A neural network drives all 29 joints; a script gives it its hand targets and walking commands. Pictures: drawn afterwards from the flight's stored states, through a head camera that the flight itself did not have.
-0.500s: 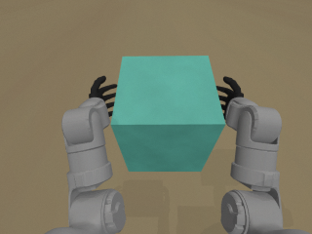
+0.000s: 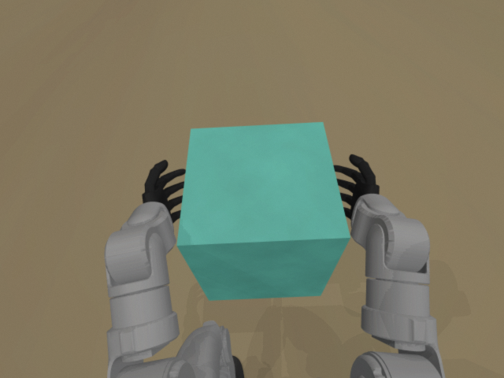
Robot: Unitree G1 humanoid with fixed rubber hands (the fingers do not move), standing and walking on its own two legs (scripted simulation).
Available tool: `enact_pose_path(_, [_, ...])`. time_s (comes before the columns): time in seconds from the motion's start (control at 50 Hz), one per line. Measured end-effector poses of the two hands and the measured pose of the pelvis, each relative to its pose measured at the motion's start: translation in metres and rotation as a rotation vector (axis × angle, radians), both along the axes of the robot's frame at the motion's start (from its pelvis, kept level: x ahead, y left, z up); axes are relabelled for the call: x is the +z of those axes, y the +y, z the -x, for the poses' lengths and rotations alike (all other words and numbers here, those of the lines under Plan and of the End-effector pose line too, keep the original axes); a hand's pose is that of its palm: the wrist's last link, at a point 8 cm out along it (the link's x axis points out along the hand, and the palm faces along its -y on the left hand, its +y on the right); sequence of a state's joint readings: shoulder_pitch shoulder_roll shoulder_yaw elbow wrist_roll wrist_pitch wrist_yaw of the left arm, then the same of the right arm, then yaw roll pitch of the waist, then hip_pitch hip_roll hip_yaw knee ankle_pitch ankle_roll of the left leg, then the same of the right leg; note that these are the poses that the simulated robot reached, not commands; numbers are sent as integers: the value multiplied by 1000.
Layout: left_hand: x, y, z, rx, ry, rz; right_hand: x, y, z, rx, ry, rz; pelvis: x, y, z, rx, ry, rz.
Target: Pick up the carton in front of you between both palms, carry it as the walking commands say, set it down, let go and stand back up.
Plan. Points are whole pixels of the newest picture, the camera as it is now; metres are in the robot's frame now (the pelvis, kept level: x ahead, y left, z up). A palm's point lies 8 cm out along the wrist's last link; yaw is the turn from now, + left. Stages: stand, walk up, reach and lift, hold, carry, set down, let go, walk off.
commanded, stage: carry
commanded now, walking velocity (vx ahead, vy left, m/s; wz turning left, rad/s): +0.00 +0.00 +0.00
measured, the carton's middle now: (261, 219) +0.35 -0.02 +0.00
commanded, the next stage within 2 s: none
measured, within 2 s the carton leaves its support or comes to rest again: neither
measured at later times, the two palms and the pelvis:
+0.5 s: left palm (132, 111) +0.39 +0.12 +0.23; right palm (382, 92) +0.39 -0.18 +0.22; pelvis +0.08 -0.03 +0.09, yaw +1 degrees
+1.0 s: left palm (130, 106) +0.41 +0.13 +0.22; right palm (365, 86) +0.42 -0.17 +0.21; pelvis +0.10 -0.03 +0.10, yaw +1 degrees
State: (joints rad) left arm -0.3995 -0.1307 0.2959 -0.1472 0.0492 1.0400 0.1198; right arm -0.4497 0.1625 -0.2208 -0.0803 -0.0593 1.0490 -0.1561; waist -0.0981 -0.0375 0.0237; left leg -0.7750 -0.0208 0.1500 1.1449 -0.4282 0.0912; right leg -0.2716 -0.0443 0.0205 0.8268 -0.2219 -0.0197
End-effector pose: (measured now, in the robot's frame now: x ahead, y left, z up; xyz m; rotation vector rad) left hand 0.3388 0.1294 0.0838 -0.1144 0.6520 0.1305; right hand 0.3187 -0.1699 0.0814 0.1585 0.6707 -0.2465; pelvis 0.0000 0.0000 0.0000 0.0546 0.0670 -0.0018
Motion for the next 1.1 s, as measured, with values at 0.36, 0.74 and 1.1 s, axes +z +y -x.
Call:
enact_pose_path(0.36, [146,0,-36,62,-112,-43,143,-1,-62,106,-113,29,84,-24,-61,2,-37,52])
enact_pose_path(0.74, [136,-4,-69,65,-21,-22,134,-5,-92,91,-22,18,95,-30,-88,19,-25,52])
enact_pose_path(1.1, [135,5,-74,74,-39,-18,133,4,-98,98,-40,25,95,-24,-98,27,-29,56])
